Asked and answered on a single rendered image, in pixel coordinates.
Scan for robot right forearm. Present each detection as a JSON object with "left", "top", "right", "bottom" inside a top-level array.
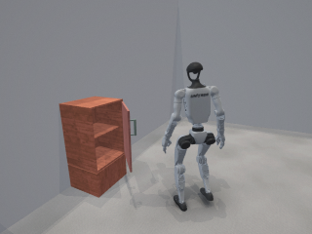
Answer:
[{"left": 216, "top": 112, "right": 225, "bottom": 135}]

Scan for robot right hand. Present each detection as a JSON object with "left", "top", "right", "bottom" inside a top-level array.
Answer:
[{"left": 214, "top": 133, "right": 225, "bottom": 149}]

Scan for right robot upper arm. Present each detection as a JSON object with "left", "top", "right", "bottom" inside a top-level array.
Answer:
[{"left": 208, "top": 86, "right": 224, "bottom": 117}]

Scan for robot right shin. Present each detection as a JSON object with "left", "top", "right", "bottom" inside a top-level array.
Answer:
[{"left": 198, "top": 155, "right": 211, "bottom": 194}]

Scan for cupboard door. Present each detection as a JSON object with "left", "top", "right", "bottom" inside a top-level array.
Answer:
[{"left": 121, "top": 101, "right": 133, "bottom": 173}]

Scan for humanoid robot head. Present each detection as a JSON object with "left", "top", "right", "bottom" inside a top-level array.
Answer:
[{"left": 186, "top": 61, "right": 206, "bottom": 89}]

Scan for handle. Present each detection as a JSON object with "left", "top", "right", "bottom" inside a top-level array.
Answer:
[{"left": 130, "top": 119, "right": 137, "bottom": 136}]

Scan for left robot upper arm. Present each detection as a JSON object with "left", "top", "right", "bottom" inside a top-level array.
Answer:
[{"left": 174, "top": 89, "right": 186, "bottom": 122}]

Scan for robot left forearm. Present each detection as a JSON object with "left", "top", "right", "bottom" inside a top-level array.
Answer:
[{"left": 164, "top": 113, "right": 177, "bottom": 139}]

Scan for robot left hand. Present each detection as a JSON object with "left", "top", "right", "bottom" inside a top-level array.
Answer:
[{"left": 162, "top": 137, "right": 172, "bottom": 153}]

